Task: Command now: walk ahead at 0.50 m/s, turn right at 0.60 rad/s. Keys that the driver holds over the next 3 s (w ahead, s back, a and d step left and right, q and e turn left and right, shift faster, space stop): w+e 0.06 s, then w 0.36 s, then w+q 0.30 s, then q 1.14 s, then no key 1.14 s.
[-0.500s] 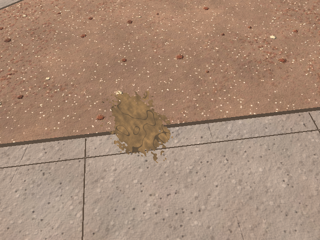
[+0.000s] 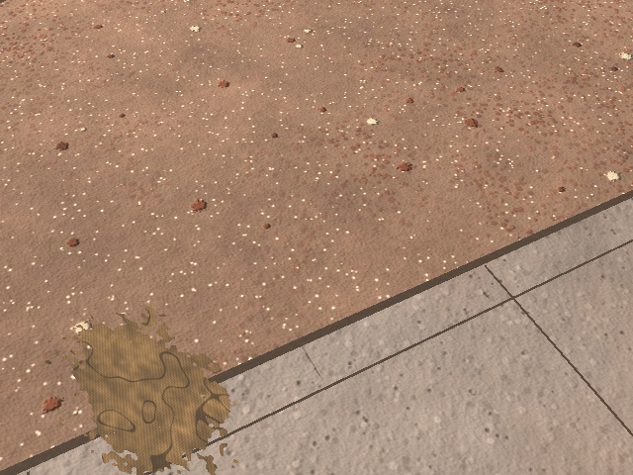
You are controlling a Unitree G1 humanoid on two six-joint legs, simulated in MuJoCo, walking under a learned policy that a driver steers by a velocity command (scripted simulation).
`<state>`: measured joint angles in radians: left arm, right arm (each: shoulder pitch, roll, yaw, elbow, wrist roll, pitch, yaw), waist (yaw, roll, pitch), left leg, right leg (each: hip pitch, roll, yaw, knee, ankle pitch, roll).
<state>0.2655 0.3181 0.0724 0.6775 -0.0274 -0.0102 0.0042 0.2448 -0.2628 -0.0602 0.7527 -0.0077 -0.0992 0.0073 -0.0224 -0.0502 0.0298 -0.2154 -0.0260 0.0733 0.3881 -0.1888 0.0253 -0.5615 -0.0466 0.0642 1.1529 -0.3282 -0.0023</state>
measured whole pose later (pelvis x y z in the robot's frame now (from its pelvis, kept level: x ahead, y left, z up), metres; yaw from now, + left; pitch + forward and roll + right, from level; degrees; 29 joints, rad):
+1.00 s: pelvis +0.52 -0.05 -0.01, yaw +8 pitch +3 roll +0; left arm 0.17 0.31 0.04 0.73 0.00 -0.05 0.02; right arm 0.17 -0.31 -0.06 0.68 0.00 -0.03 0.02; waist -0.01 -0.01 0.08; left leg -0.42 -0.10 -0.02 0.49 -0.11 0.09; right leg -0.51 -0.02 0.06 1.22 -0.47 0.05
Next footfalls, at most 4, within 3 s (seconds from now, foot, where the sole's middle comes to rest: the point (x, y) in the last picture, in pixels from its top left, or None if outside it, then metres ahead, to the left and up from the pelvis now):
0.30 right None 0.31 -0.18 -0.78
0.84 left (302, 404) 0.64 0.03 -0.78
1.30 right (390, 365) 0.73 -0.17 -0.78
1.72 left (293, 432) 0.58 0.05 -0.78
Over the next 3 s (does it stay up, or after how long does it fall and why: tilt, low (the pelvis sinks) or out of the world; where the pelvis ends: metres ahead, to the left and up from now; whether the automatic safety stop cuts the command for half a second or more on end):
stays up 0.64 -0.07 0.00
